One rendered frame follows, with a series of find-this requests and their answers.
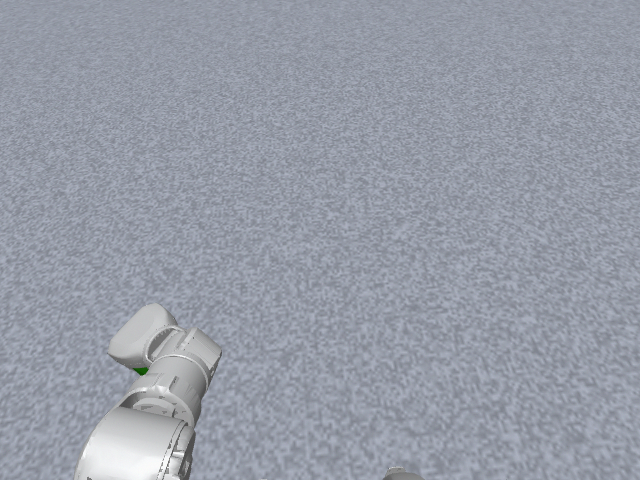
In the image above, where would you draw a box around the left robot hand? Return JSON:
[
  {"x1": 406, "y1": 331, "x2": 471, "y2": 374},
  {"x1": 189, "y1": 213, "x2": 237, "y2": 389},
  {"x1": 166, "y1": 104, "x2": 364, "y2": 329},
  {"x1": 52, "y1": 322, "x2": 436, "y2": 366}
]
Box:
[{"x1": 108, "y1": 303, "x2": 178, "y2": 372}]

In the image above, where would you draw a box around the left robot arm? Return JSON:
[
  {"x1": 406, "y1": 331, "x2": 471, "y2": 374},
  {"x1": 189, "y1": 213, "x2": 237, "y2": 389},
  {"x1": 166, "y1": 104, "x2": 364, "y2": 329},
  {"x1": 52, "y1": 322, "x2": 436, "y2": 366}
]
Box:
[{"x1": 73, "y1": 325, "x2": 222, "y2": 480}]

